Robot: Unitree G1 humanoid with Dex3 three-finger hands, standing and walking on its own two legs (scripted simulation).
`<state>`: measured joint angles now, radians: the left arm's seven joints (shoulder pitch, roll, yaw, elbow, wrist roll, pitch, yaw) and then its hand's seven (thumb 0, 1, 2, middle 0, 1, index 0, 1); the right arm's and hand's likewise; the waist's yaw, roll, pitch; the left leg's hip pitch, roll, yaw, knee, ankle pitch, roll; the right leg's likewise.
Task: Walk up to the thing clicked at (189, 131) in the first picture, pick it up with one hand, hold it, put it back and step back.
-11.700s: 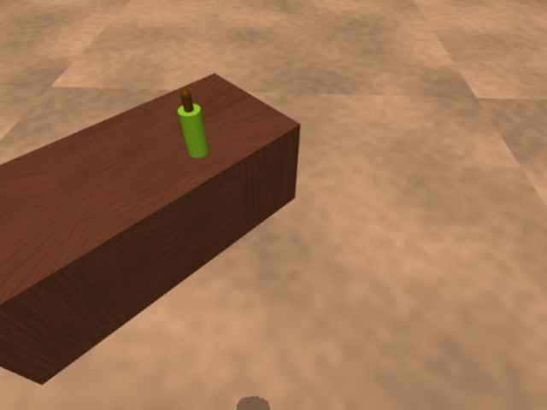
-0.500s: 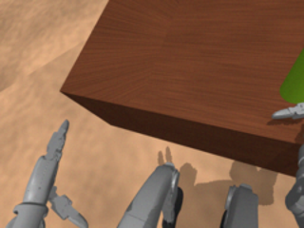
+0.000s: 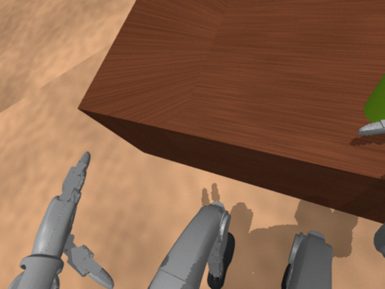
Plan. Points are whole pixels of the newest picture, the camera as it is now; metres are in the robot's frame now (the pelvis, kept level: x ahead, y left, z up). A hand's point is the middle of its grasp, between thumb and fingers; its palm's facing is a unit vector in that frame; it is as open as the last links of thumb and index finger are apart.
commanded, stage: close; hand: right
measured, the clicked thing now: out of the picture +0.55 -0.22 +0.01
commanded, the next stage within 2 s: settle in 0.56 s
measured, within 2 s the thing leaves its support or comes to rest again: leaves its support in 1.16 s
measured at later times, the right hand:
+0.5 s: hand out of the picture +0.53 -0.23 -0.02, palm faces +0.22 +0.98 +0.02, open 10.8 cm
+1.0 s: hand out of the picture +0.51 -0.22 -0.02, palm faces +0.18 +0.98 +0.01, open 10.6 cm
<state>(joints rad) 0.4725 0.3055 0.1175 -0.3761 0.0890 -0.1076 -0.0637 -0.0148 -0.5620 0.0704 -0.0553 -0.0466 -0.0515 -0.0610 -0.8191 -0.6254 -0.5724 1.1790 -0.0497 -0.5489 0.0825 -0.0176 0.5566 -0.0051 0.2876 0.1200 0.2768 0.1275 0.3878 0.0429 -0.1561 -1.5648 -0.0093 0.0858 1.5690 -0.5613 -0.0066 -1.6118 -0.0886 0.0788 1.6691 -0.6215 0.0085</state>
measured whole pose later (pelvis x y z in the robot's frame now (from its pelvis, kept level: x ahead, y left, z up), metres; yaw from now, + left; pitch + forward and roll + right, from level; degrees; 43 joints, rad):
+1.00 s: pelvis +0.01 +0.00 +0.03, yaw +0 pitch +30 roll +6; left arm 0.46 0.28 0.09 -0.31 0.08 -0.09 -0.05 -0.01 -0.56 0.07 -0.06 -0.05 -0.06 -0.06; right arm -0.71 -0.56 -0.55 1.09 -0.03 -0.48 0.08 -0.04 0.47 -0.93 0.69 1.00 0.76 1.05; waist 0.36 0.05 -0.15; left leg -1.44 -0.02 0.08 1.47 -0.54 0.00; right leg -1.49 -0.09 0.07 1.57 -0.60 0.01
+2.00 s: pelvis +0.03 +0.00 +0.09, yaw -2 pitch +23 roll +4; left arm 0.41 0.24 0.06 -0.11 0.07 -0.05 -0.04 -0.02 -0.53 0.06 -0.05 -0.05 -0.06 -0.05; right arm -0.55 -0.40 -0.43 0.98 0.02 -0.49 0.04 -0.03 0.54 -1.03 0.67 1.07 0.74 1.12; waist 0.27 0.04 -0.14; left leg -1.13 -0.01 0.06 1.22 -0.49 -0.01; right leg -1.17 -0.08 0.04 1.31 -0.55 0.01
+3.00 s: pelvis +0.05 -0.01 +0.16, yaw -3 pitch +10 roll +1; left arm 0.36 0.20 0.08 0.21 0.00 -0.05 0.04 -0.02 -0.54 0.05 -0.04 -0.04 -0.05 -0.05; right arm -0.13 -0.18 -0.19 0.49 0.12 -0.35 0.00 -0.03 0.55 -1.03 0.68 1.06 0.74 1.11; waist 0.08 0.03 -0.07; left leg -0.67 0.02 0.01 0.91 -0.41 -0.02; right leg -0.67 -0.05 -0.03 0.94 -0.44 0.00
